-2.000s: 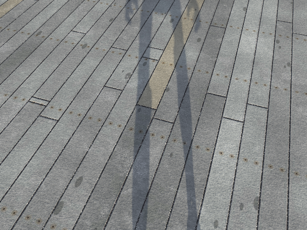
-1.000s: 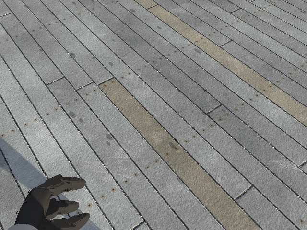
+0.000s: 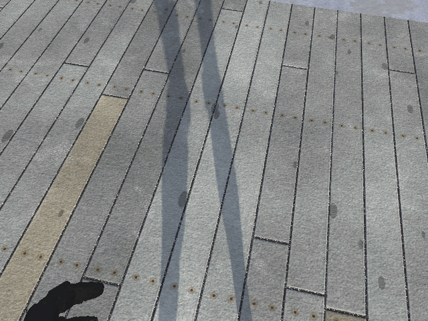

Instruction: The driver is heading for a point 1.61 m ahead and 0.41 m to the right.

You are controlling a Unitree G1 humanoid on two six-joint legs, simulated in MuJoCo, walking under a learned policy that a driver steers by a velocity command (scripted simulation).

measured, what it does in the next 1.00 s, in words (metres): steps on the spot, turning right: left foot, then right foot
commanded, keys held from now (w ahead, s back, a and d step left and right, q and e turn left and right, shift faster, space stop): e+shift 0.52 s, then shift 0.12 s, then q+shift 0.36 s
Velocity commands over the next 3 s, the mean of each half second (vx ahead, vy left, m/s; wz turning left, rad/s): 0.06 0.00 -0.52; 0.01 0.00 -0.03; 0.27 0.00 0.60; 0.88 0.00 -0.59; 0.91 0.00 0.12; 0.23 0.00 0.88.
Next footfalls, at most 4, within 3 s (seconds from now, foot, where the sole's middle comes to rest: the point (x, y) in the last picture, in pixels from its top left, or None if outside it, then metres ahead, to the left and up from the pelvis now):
0.22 left None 0.12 0.10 -0.75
0.66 right None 0.06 -0.17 -0.75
1.12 left None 0.13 0.07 -0.75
1.76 right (279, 312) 0.46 -0.19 -0.75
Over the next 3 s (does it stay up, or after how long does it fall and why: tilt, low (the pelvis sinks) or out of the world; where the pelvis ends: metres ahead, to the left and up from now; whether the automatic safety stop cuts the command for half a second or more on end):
stays up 1.20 -0.44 0.02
